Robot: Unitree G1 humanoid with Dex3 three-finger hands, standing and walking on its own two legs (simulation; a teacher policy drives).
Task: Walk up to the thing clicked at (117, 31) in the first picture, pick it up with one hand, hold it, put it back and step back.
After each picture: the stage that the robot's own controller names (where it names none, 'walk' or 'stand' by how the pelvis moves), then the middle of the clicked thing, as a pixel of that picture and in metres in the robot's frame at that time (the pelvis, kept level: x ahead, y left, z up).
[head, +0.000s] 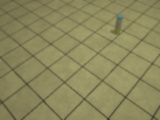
stand; (118, 25) +1.57 -0.36 -0.65
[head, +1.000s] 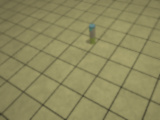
walk; (92, 34) +1.48 +0.04 -0.62
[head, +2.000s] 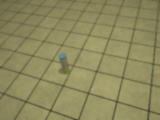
walk; (64, 64) +1.00 +0.29 -0.65
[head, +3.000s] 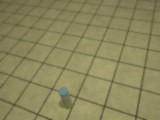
walk; (66, 98) +0.63 +0.25 -0.65
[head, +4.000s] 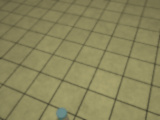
stand; (64, 119) +0.44 +0.21 -0.63
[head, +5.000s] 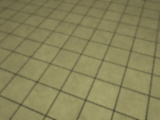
stand; out of the picture +0.39 +0.19 -0.66
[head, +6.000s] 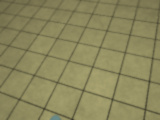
walk; out of the picture +0.36 +0.27 -0.64
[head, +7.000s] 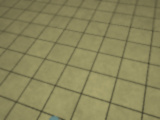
walk; out of the picture +0.39 +0.25 -0.63
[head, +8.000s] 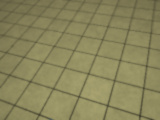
stand; out of the picture +0.38 +0.29 -0.63
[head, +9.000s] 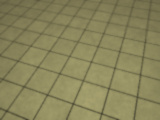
stand; out of the picture +0.34 +0.29 -0.66
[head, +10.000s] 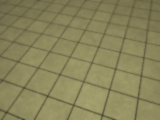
stand; out of the picture +0.33 +0.29 -0.66
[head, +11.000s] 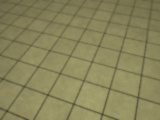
go down; out of the picture +0.33 +0.28 -0.66
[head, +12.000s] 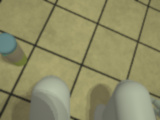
go down; (13, 52) +0.41 +0.31 -0.27
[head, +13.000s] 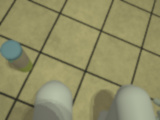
approach; (19, 59) +0.41 +0.31 -0.27
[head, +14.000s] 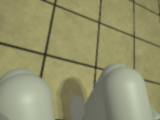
close in; out of the picture +0.40 +0.35 -0.16
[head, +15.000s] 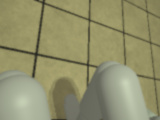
close; out of the picture +0.39 +0.36 -0.16
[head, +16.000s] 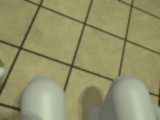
lift; out of the picture +0.34 +0.31 -0.05
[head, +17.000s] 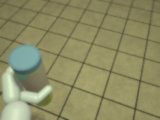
lift; (35, 81) +0.32 +0.17 +0.07
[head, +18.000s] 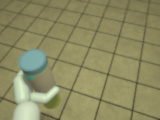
hold; (44, 83) +0.33 +0.15 +0.03
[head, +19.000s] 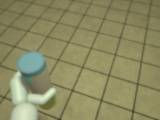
hold; (40, 85) +0.33 +0.17 +0.03
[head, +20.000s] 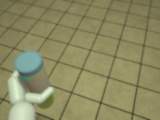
crouch; (38, 84) +0.33 +0.17 +0.03
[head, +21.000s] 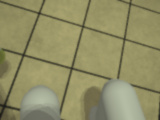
crouch; out of the picture +0.44 +0.30 -0.06
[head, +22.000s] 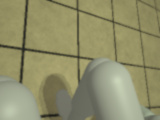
lower; out of the picture +0.41 +0.36 -0.16
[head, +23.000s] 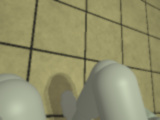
lower; out of the picture +0.40 +0.36 -0.16
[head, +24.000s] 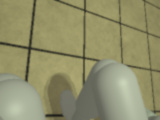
lower; out of the picture +0.40 +0.36 -0.16
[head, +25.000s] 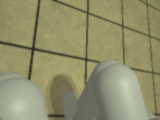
lower; out of the picture +0.38 +0.37 -0.16
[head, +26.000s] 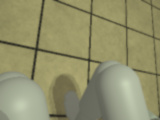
draw back; out of the picture +0.39 +0.36 -0.16
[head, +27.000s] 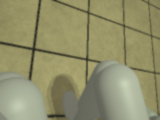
withdraw; out of the picture +0.38 +0.36 -0.16
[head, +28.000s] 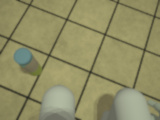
walk; (30, 64) +0.43 +0.30 -0.32
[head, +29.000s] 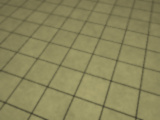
stand; out of the picture +0.35 +0.26 -0.60
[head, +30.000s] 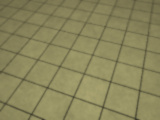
stand; out of the picture +0.36 +0.27 -0.60
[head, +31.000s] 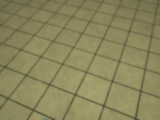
stand; out of the picture +0.36 +0.27 -0.62
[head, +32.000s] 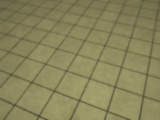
stand; out of the picture +0.37 +0.26 -0.66
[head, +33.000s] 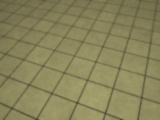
stand; out of the picture +0.35 +0.27 -0.66
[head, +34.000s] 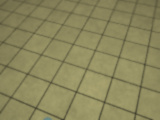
walk; out of the picture +0.36 +0.27 -0.66
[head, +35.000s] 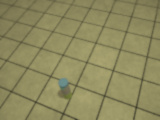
walk; (65, 89) +0.59 +0.21 -0.64
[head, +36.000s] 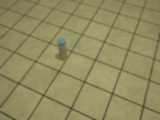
walk; (62, 50) +0.97 +0.21 -0.63
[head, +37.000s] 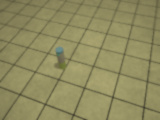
stand; (61, 58) +0.99 +0.24 -0.63
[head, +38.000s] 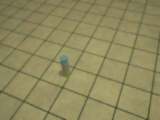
stand; (65, 66) +0.96 +0.23 -0.66
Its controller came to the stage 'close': yes
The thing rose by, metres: 0.70
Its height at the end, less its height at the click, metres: +0.00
